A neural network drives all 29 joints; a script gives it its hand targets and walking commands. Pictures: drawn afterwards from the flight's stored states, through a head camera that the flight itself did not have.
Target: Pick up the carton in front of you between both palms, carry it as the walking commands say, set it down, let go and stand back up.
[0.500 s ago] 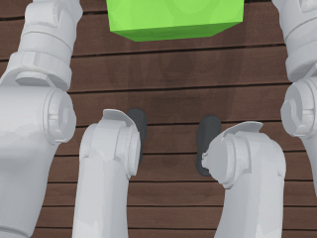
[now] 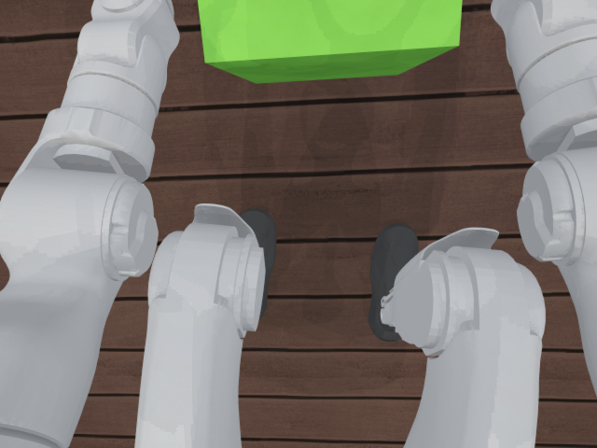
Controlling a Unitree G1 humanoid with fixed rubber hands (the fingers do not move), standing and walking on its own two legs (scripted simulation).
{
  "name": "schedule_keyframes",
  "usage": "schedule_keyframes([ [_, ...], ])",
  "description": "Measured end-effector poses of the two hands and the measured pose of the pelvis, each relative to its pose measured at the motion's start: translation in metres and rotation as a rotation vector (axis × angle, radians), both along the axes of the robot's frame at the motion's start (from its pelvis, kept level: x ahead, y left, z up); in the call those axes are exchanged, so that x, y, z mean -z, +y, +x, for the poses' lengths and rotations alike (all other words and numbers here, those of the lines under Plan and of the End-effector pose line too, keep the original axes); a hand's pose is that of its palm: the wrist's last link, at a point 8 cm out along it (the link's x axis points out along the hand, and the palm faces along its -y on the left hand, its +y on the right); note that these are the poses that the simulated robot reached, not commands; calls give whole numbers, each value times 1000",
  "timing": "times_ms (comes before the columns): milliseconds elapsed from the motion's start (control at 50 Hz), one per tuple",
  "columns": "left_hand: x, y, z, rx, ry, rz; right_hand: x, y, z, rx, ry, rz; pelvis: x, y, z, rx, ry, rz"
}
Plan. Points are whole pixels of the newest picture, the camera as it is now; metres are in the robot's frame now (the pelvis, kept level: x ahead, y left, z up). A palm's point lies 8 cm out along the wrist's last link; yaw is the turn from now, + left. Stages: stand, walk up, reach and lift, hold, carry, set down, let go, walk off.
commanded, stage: reach and lift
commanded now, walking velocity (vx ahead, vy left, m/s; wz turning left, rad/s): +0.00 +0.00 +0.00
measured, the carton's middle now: out of the picture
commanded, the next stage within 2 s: none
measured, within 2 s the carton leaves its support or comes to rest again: leaves its support in 0.42 s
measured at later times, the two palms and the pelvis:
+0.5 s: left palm out of the picture +0.55 +0.17 -0.14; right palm out of the picture +0.57 -0.13 -0.15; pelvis +0.01 +0.00 -0.01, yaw -1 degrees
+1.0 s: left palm out of the picture +0.49 +0.16 +0.05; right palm out of the picture +0.51 -0.13 +0.06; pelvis -0.01 +0.00 +0.11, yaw -2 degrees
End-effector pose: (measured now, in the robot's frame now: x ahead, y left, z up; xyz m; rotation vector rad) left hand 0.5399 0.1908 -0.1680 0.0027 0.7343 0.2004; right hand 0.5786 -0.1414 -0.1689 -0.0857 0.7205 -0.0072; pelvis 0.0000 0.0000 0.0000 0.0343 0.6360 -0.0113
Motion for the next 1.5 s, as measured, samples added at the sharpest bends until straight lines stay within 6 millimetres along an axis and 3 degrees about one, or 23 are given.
schedule_keyframes([
  [80, 1, -13, 3, 7, -7, -10, 3, 16, -2, -19, -2, 15, -1, 0, -3, 2, -12, 0],
  [320, 2, -12, 7, 50, 4, -42, 3, 14, 1, -18, 9, 31, 10, 0, -3, 13, -46, -3],
  [460, -16, -17, 12, 15, 2, -13, -5, 16, -7, 32, 1, 6, 11, 1, 4, 9, -6, -5],
  [520, -38, -20, 5, -5, -19, -16, -28, 15, -13, 48, -17, 14, 3, 2, 5, 12, 18, -9],
  [580, -69, -24, -4, -8, -43, -29, -65, 10, -20, 62, -40, 26, -8, 3, 6, 15, 48, -13],
  [680, -126, -30, -22, -9, -48, -53, -129, 5, -37, 91, -41, 39, -37, 4, 2, 25, 82, -10],
  [780, -168, -31, -37, 3, -26, -47, -174, 3, -52, 92, -21, 30, -68, 3, -5, 30, 100, -7],
  [940, -209, -27, -46, 5, -35, -36, -213, 7, -62, 90, -30, 33, -102, 1, -10, 22, 116, -8],
  [1120, -253, -31, -53, 16, -50, -38, -254, 3, -75, 113, -45, 46, -138, 1, 2, 19, 110, -15],
  [1500, -379, -37, -87, 33, -38, -54, -380, -3, -117, 154, -33, 58, -245, 0, 40, 19, -47, -22],
])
